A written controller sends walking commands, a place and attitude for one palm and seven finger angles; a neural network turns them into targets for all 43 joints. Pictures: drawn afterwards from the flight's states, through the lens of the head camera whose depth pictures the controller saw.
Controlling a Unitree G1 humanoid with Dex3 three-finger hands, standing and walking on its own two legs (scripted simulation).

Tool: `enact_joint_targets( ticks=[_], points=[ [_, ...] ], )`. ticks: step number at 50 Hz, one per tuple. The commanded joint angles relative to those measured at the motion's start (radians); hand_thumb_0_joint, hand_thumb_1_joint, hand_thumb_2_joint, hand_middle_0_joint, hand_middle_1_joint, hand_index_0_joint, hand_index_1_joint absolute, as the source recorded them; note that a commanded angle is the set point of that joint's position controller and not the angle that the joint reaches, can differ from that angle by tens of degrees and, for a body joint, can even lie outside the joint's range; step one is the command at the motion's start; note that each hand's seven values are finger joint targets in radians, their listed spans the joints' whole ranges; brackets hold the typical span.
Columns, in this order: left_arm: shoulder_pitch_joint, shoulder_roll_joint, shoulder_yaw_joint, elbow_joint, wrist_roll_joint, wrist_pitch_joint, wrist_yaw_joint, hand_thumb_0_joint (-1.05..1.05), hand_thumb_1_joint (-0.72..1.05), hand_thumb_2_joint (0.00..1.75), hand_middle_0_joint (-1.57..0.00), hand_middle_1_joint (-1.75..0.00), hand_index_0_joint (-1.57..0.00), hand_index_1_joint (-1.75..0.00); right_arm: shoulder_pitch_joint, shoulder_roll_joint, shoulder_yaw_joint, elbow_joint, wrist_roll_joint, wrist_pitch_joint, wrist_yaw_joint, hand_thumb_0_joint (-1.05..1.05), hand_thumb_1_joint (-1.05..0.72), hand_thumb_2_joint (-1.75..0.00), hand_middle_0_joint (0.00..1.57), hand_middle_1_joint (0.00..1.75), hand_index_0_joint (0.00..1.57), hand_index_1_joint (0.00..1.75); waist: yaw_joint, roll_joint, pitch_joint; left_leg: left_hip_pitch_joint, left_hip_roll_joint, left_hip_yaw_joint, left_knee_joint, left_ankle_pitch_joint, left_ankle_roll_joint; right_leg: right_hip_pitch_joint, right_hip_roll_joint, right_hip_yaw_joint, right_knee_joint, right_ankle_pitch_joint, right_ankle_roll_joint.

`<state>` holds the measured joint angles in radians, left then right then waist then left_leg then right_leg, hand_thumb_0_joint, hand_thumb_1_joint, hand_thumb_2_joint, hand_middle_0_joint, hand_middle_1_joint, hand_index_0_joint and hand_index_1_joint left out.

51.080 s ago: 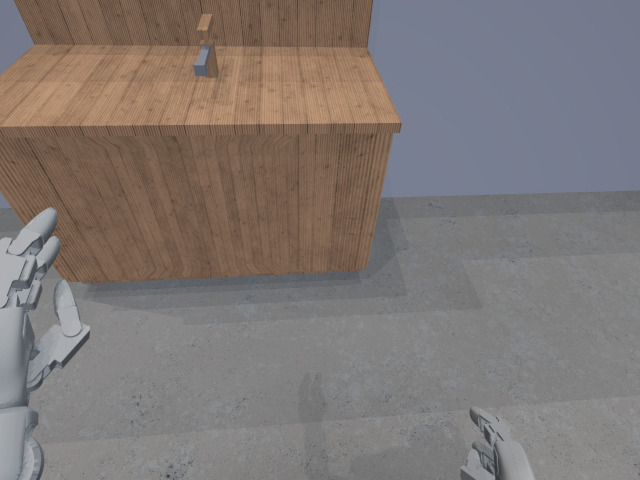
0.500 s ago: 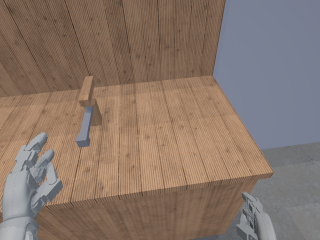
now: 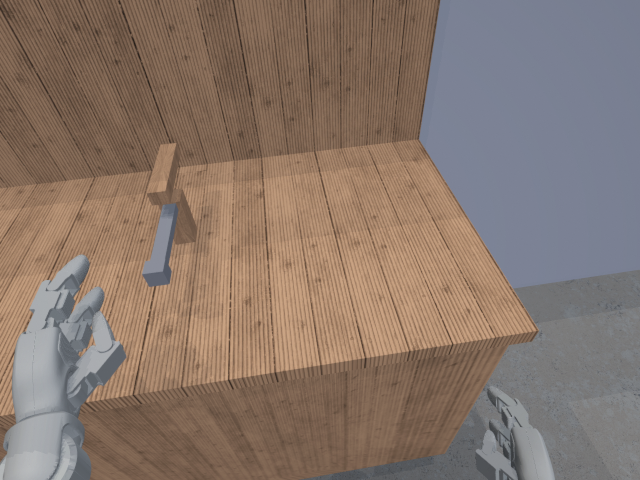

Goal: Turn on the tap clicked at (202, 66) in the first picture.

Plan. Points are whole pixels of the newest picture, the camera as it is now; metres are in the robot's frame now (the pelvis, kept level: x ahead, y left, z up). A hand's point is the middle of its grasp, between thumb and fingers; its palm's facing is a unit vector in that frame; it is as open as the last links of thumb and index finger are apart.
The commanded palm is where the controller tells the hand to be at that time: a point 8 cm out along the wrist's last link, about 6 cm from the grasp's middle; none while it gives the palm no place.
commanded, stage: reach beside the lever's end, fingers flat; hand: left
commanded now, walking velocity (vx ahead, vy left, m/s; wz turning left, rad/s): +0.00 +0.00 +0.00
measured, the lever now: (157, 272) +0.35 +0.28 +0.07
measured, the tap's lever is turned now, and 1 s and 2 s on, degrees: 0 0 0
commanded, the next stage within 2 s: push the lever round in 1.92 s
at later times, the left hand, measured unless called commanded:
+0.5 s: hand (119, 332) +0.23 +0.26 +0.11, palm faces +0.44 -0.89 -0.11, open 7.5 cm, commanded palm +0.19 +0.30 +0.11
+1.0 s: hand (129, 305) +0.27 +0.27 +0.10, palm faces +0.46 -0.88 -0.10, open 7.6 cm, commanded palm +0.23 +0.32 +0.09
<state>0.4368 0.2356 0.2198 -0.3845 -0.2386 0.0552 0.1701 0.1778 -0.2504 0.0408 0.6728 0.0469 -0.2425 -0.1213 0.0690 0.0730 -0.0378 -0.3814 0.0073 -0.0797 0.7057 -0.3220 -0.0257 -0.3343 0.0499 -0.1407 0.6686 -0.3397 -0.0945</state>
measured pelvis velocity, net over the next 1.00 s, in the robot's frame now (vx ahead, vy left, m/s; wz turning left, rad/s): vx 0.00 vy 0.02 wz -0.02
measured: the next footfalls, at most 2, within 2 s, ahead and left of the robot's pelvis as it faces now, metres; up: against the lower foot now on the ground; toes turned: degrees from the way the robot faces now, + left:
none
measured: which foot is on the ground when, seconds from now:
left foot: down 0.00-1.00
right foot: down 0.00-1.00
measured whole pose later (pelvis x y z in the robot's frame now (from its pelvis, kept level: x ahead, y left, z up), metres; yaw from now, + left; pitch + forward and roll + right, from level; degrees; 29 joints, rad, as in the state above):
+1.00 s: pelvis +0.00 +0.02 +0.00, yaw -1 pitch +2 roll +0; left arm 0.13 0.24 0.26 0.03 -0.19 -0.08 0.18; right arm 0.17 -0.25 0.04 0.69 0.03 -0.16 -0.11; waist 0.03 0.04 -0.04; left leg -0.41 -0.01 -0.04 0.67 -0.30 0.00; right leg -0.38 0.03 -0.10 0.66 -0.31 -0.06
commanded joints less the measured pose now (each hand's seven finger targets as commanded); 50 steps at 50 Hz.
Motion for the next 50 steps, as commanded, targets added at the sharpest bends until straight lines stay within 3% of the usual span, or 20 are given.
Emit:
enact_joint_targets(
  ticks=[1,4,6,10,14,16,20,21,22,25,26,29,31,35,36,37,41,42,46,50],
  points=[
    [-0.104,0.181,0.111,-0.189,0.008,-0.08,-0.001,0.0,0.9,0.9,-0.2,-0.3,-0.2,-0.3,-0.137,-0.099,-0.034,-0.17,0.0,-0.062,-0.006,0.0,-0.9,-0.9,0.2,0.3,0.2,0.3,0.004,-0.063,-0.101,0.016,-0.022,0.015,-0.061,0.095,0.064,0.031,-0.11,0.193,-0.208,0.054,0.085],
    [-0.111,0.17,0.121,-0.153,0.001,-0.08,-0.003,0.0,0.9,0.9,-0.2,-0.3,-0.2,-0.3,-0.123,-0.101,-0.033,-0.172,-0.002,-0.055,-0.007,0.0,-0.9,-0.9,0.2,0.3,0.2,0.3,0.002,-0.088,-0.111,0.016,-0.022,0.018,-0.073,0.125,0.064,0.044,-0.102,0.17,-0.184,0.133,0.086],
    [-0.103,0.175,0.127,-0.166,0.009,-0.086,-0.004,0.0,0.9,0.9,-0.2,-0.3,-0.2,-0.3,-0.121,-0.101,-0.034,-0.175,0.0,-0.053,-0.004,0.0,-0.9,-0.9,0.2,0.3,0.2,0.3,0.01,-0.026,-0.131,0.046,-0.025,0.022,-0.087,0.162,0.063,0.051,-0.091,0.139,-0.159,0.2,0.077],
    [-0.087,0.139,0.096,-0.17,0.006,-0.111,-0.008,0.0,0.9,0.9,-0.2,-0.29,-0.2,-0.29,-0.101,-0.105,-0.034,-0.187,-0.008,-0.057,0.005,0.0,-0.9,-0.9,0.2,0.3,0.2,0.3,0.005,-0.044,-0.14,0.054,-0.023,0.02,-0.094,0.206,0.06,0.053,-0.083,0.115,-0.134,0.264,0.076],
    [-0.136,0.119,0.058,-0.155,0.016,-0.135,-0.008,0.0,0.9,0.9,-0.19,-0.28,-0.19,-0.28,-0.105,-0.112,-0.031,-0.188,-0.009,-0.059,0.007,0.0,-0.9,-0.9,0.2,0.3,0.2,0.3,-0.016,-0.061,-0.1,0.051,-0.019,0.007,-0.105,0.166,0.059,0.007,-0.075,0.102,-0.138,0.198,0.075],
    [-0.164,0.143,0.081,-0.14,0.022,-0.139,0.0,0.0,0.9,0.9,-0.19,-0.28,-0.19,-0.28,-0.114,-0.111,-0.031,-0.178,-0.008,-0.058,0.003,0.0,-0.9,-0.9,0.2,0.3,0.2,0.3,-0.013,-0.034,-0.083,0.051,-0.02,0.0,-0.116,0.137,0.055,-0.003,-0.072,0.101,-0.143,0.152,0.071],
    [-0.223,0.135,0.06,-0.104,0.033,-0.143,0.011,0.0,0.9,0.9,-0.19,-0.27,-0.19,-0.27,-0.116,-0.116,-0.032,-0.177,-0.013,-0.052,0.002,0.0,-0.9,-0.9,0.2,0.3,0.2,0.3,-0.022,-0.052,-0.102,0.051,-0.02,-0.006,-0.121,0.109,0.055,-0.011,-0.071,0.104,-0.147,0.111,0.071],
    [-0.238,0.157,0.082,-0.105,0.041,-0.144,0.018,0.0,0.9,0.9,-0.19,-0.26,-0.19,-0.26,-0.122,-0.113,-0.031,-0.171,-0.011,-0.047,0.001,0.0,-0.9,-0.9,0.2,0.3,0.2,0.3,-0.017,-0.021,-0.11,0.054,-0.022,-0.006,-0.128,0.102,0.052,-0.003,-0.071,0.107,-0.147,0.1,0.068],
    [-0.256,0.123,0.048,-0.097,0.046,-0.145,0.019,0.0,0.9,0.9,-0.19,-0.26,-0.19,-0.26,-0.124,-0.106,-0.029,-0.173,-0.012,-0.043,0.002,0.0,-0.9,-0.9,0.2,0.3,0.2,0.3,-0.023,-0.024,-0.114,0.061,-0.022,-0.007,-0.132,0.096,0.05,-0.01,-0.07,0.102,-0.144,0.093,0.068],
    [-0.285,0.125,0.043,-0.083,0.046,-0.147,0.024,0.0,0.9,0.9,-0.18,-0.25,-0.18,-0.25,-0.128,-0.109,-0.028,-0.173,-0.016,-0.04,0.004,0.0,-0.9,-0.9,0.2,0.3,0.2,0.3,-0.023,-0.007,-0.134,0.064,-0.022,-0.006,-0.13,0.098,0.048,-0.004,-0.07,0.105,-0.145,0.096,0.066],
    [-0.262,0.145,0.073,-0.065,0.05,-0.145,0.032,0.0,0.9,0.9,-0.18,-0.25,-0.18,-0.25,-0.126,-0.107,-0.029,-0.169,-0.016,-0.036,0.004,0.0,-0.9,-0.9,0.2,0.3,0.2,0.3,-0.014,-0.015,-0.134,0.063,-0.02,-0.01,-0.138,0.104,0.044,0.004,-0.066,0.1,-0.142,0.099,0.063],
    [-0.294,0.106,0.025,-0.04,0.053,-0.145,0.033,0.0,0.9,0.9,-0.18,-0.24,-0.18,-0.24,-0.13,-0.108,-0.027,-0.175,-0.019,-0.027,0.008,0.0,-0.9,-0.9,0.2,0.3,0.2,0.3,-0.025,-0.036,-0.131,0.062,-0.018,-0.011,-0.137,0.104,0.045,-0.007,-0.066,0.097,-0.141,0.102,0.065],
    [-0.294,0.141,0.068,-0.002,0.055,-0.138,0.038,0.0,0.9,0.9,-0.18,-0.24,-0.18,-0.24,-0.131,-0.111,-0.029,-0.166,-0.017,-0.019,0.007,0.0,-0.9,-0.9,0.2,0.3,0.2,0.3,-0.015,-0.027,-0.118,0.049,-0.018,-0.012,-0.146,0.095,0.042,-0.001,-0.063,0.102,-0.146,0.092,0.062],
    [-0.368,0.131,0.056,0.055,0.052,-0.132,0.041,0.0,0.9,0.9,-0.18,-0.23,-0.18,-0.23,-0.141,-0.113,-0.029,-0.168,-0.017,0.001,0.003,0.0,-0.9,-0.9,0.2,0.3,0.2,0.3,-0.028,-0.075,-0.104,0.033,-0.019,-0.004,-0.143,0.068,0.051,-0.01,-0.066,0.109,-0.163,0.067,0.069],
    [-0.402,0.164,0.089,0.048,0.06,-0.138,0.048,0.0,0.9,0.9,-0.18,-0.22,-0.18,-0.22,-0.143,-0.111,-0.03,-0.162,-0.013,0.004,0.002,0.0,-0.9,-0.9,0.2,0.3,0.2,0.3,-0.024,-0.029,-0.109,0.042,-0.02,-0.006,-0.15,0.068,0.047,-0.005,-0.065,0.111,-0.159,0.064,0.064],
    [-0.412,0.134,0.059,0.051,0.062,-0.145,0.049,0.0,0.9,0.9,-0.17,-0.22,-0.17,-0.22,-0.145,-0.106,-0.03,-0.163,-0.016,0.005,0.003,0.0,-0.9,-0.9,0.2,0.3,0.2,0.3,-0.028,-0.028,-0.122,0.051,-0.022,-0.002,-0.146,0.066,0.049,-0.009,-0.066,0.112,-0.16,0.064,0.066],
    [-0.471,0.177,0.089,0.084,0.074,-0.179,0.056,0.0,0.9,0.9,-0.17,-0.21,-0.17,-0.21,-0.141,-0.111,-0.032,-0.148,-0.021,0.006,0.004,0.0,-0.9,-0.9,0.2,0.3,0.2,0.3,-0.032,-0.001,-0.146,0.054,-0.022,-0.005,-0.141,0.07,0.049,-0.009,-0.063,0.115,-0.151,0.068,0.062],
    [-0.472,0.147,0.064,0.099,0.074,-0.187,0.053,0.0,0.9,0.9,-0.17,-0.21,-0.17,-0.21,-0.136,-0.109,-0.033,-0.147,-0.021,0.007,0.006,0.0,-0.9,-0.9,0.2,0.3,0.2,0.3,-0.036,-0.012,-0.159,0.061,-0.02,-0.005,-0.137,0.09,0.048,-0.005,-0.064,0.113,-0.146,0.089,0.062],
    [-0.465,0.203,0.134,0.197,0.057,-0.199,0.031,0.0,0.9,0.9,-0.17,-0.2,-0.17,-0.2,-0.124,-0.119,-0.043,-0.129,-0.019,0.016,0.004,0.0,-0.9,-0.9,0.2,0.3,0.2,0.3,-0.029,-0.039,-0.175,0.035,-0.024,0.01,-0.122,0.121,0.053,0.023,-0.065,0.125,-0.149,0.14,0.065],
    [-0.481,0.205,0.141,0.238,0.037,-0.202,0.002,0.0,0.9,0.9,-0.16,-0.19,-0.16,-0.19,-0.121,-0.123,-0.049,-0.14,-0.014,0.026,0.004,0.0,-0.9,-0.9,0.2,0.3,0.2,0.3,-0.021,-0.047,-0.184,0.017,-0.026,0.021,-0.118,0.141,0.057,0.048,-0.072,0.136,-0.149,0.184,0.068]
  ],
)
